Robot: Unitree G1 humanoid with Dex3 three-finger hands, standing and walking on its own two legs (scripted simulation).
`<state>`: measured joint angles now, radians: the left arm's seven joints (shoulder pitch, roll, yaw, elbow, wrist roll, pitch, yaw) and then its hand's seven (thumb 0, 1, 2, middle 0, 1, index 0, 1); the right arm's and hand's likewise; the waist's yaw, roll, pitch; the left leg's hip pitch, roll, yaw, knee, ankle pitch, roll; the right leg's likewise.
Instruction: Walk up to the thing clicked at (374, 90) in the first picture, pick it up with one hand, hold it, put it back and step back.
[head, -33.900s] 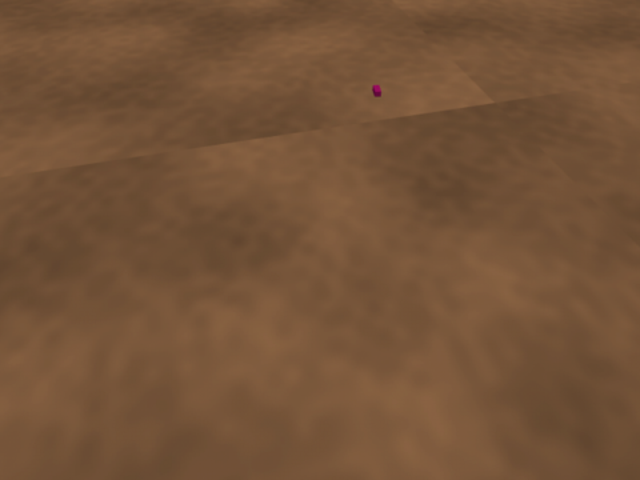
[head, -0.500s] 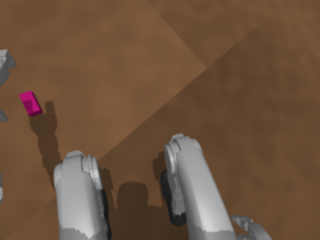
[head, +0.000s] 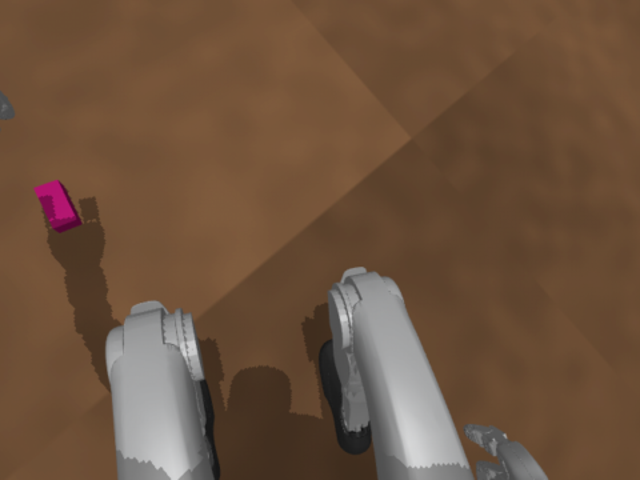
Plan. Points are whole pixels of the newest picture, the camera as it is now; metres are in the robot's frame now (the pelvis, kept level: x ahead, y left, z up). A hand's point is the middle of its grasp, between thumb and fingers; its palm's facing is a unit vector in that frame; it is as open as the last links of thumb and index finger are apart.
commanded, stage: withdraw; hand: left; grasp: from above
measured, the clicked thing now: (58, 206) +0.52 +0.34 -0.37
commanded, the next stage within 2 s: approach in 1.48 s
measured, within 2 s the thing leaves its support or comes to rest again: neither
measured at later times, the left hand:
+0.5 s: hand out of the picture +0.49 +0.34 -0.12, palm faces -0.41 -0.04 -0.91, open 14.2 cm
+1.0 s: hand out of the picture +0.50 +0.35 -0.10, palm faces -0.39 -0.04 -0.92, open 14.3 cm
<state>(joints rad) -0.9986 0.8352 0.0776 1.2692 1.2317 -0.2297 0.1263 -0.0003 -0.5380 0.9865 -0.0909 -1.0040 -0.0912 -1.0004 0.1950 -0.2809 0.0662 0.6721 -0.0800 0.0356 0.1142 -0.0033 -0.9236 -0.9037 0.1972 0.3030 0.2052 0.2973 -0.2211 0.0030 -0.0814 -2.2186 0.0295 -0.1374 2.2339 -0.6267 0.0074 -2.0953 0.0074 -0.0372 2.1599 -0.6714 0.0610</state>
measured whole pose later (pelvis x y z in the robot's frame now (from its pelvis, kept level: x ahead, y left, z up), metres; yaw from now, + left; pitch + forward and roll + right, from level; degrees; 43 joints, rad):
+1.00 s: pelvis +0.00 +0.00 +0.00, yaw +0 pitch +35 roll -9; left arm -1.01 0.84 0.09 1.22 1.22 -0.17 0.14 0.00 -0.55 0.99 -0.08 -1.01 -0.08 -1.00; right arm 0.20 -0.27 0.05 0.66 -0.08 0.04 0.12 0.00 -0.92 -0.90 0.20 0.30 0.20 0.30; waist -0.22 0.02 -0.08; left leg -2.22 0.02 -0.13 2.23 -0.63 0.01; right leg -2.09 0.00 -0.04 2.15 -0.68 0.07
